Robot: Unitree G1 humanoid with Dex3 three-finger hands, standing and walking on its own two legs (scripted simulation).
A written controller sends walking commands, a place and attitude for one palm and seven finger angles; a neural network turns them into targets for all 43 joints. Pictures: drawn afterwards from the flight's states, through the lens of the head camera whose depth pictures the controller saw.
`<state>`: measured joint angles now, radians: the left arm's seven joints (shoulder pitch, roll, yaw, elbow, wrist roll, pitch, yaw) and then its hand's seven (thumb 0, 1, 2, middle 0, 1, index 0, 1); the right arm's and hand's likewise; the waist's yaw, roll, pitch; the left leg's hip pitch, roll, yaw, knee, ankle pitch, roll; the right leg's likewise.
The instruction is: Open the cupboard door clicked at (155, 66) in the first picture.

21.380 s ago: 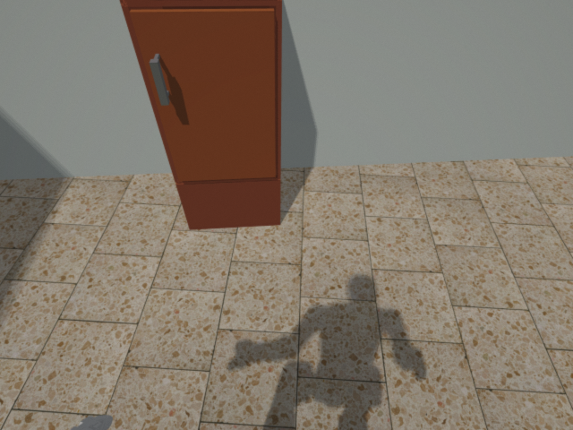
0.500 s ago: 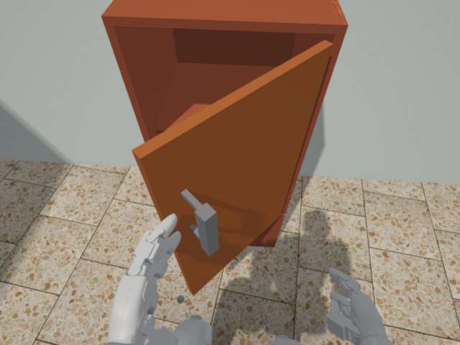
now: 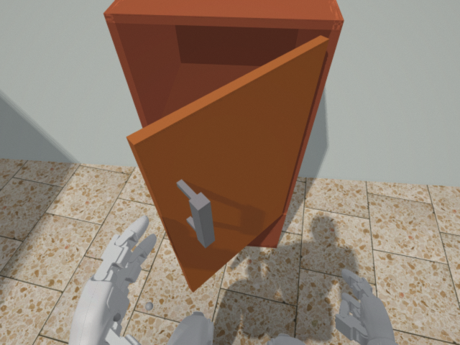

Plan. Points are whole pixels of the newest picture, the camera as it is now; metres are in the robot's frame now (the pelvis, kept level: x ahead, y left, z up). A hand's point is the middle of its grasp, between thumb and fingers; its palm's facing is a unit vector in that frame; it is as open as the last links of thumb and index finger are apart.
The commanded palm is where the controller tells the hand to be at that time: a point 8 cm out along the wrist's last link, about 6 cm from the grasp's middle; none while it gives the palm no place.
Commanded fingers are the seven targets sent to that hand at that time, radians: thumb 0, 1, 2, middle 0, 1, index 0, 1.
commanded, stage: draw the hand back to the body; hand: left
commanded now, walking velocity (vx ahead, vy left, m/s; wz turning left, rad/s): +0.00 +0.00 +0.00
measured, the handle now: (195, 214) +0.31 +0.09 +0.08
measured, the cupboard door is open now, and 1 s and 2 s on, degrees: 47 47 47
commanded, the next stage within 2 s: step back with the hand held close in 1.48 s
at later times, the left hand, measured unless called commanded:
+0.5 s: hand (74, 274) +0.18 +0.20 +0.16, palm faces +0.07 -0.98 -0.21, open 15.8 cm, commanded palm +0.15 +0.25 +0.18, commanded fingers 0.00 -0.12 0.47 -0.16 -0.30 -0.16 -0.30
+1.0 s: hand out of the picture +0.23 +0.28 +0.24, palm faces +0.37 -0.84 -0.40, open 10.3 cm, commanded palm +0.18 +0.33 +0.26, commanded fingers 0.00 0.76 0.84 -0.19 -0.30 -0.19 -0.30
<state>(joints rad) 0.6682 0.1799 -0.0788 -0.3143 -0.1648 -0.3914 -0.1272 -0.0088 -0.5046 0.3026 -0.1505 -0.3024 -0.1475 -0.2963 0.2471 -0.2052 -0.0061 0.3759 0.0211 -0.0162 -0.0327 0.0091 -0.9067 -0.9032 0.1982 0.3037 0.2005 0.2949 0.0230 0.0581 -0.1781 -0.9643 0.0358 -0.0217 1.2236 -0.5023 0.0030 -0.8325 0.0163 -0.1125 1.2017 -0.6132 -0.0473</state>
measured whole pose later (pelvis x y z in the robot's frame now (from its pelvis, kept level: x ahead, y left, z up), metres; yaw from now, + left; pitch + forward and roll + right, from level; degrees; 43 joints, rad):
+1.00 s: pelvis +0.05 +0.04 +0.10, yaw -1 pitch -2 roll -1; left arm 0.54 0.35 0.26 -0.46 -0.06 -0.01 0.12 0.01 0.42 0.70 -0.19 -0.30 -0.19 -0.30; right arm 0.21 -0.22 0.06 0.56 0.01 -0.09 -0.07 0.01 -0.90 -0.90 0.20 0.30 0.20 0.30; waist 0.07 0.05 -0.03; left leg -0.21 -0.02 0.06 0.51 -0.27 0.06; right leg -0.09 -0.02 -0.04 0.44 -0.32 0.02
